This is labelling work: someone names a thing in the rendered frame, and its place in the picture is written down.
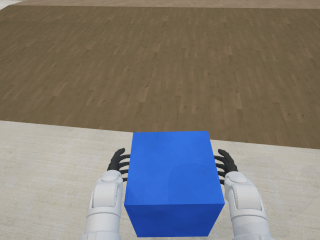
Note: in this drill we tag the left robot hand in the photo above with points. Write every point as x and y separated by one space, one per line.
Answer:
115 165

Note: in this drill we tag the robot right forearm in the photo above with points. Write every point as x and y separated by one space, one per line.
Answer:
247 212

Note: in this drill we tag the right robot hand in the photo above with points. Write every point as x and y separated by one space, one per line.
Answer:
228 166

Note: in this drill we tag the robot left forearm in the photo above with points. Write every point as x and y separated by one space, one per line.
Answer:
104 208

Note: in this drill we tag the carton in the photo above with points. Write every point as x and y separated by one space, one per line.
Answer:
173 187

